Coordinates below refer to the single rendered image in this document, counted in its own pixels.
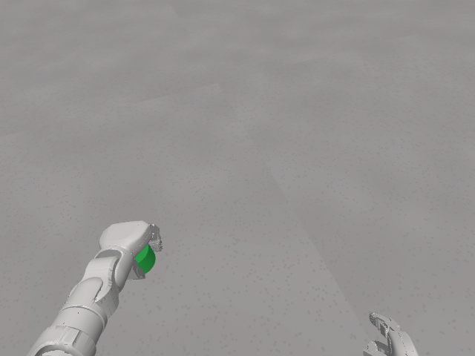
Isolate left robot arm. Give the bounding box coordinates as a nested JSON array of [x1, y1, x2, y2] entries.
[[26, 245, 134, 356]]

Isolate tin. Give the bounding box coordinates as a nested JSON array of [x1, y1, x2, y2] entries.
[[135, 244, 156, 274]]

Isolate left robot hand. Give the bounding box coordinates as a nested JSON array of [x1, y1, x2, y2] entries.
[[99, 220, 163, 280]]

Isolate right robot hand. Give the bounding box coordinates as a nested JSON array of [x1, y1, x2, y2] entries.
[[363, 313, 419, 356]]

